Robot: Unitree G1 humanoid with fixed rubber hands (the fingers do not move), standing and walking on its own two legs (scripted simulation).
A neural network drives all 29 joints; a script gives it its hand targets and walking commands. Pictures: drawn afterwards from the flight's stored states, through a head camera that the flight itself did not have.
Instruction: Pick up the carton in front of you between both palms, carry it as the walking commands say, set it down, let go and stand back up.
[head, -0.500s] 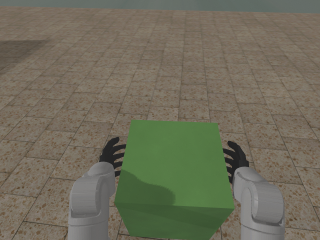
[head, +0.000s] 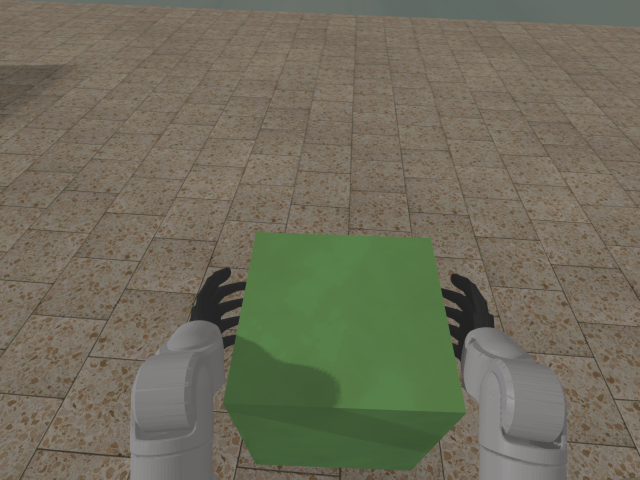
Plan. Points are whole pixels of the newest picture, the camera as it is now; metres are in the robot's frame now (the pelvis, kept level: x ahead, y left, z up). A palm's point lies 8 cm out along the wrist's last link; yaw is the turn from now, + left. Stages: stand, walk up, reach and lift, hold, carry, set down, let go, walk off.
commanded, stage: carry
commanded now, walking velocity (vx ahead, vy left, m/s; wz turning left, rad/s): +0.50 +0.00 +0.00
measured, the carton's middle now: (337, 358) +0.27 +0.00 +0.03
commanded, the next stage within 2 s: none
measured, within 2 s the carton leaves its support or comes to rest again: neither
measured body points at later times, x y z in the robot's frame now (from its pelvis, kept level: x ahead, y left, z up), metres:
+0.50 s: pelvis +0.33 -0.02 +0.00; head +0.33 -0.03 +0.45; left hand +0.60 +0.13 +0.09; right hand +0.61 -0.17 +0.08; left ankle +0.48 +0.12 -0.71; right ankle +0.21 -0.11 -0.74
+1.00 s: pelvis +0.57 +0.00 +0.00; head +0.56 +0.00 +0.45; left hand +0.85 +0.15 +0.09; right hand +0.85 -0.15 +0.08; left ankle +0.54 +0.09 -0.74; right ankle +0.61 -0.11 -0.74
